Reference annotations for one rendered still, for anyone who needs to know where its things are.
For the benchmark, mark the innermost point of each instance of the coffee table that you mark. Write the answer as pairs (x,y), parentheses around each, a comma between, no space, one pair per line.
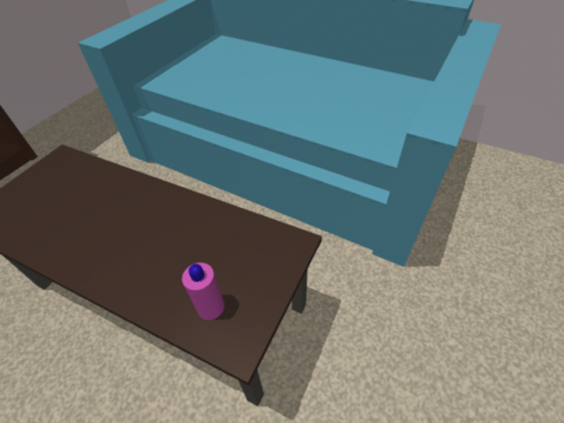
(122,239)

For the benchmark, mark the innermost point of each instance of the bottle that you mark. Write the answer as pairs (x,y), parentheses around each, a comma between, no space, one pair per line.
(203,290)

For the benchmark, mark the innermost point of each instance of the sofa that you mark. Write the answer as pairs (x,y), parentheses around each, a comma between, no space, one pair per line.
(342,114)

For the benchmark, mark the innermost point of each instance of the bookshelf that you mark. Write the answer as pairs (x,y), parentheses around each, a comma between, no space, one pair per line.
(14,149)

